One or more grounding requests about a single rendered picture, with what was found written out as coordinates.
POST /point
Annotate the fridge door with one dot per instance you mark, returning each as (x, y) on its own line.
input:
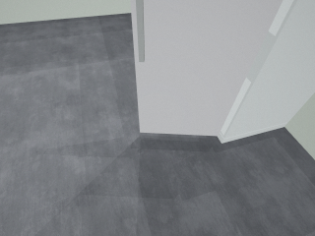
(198, 54)

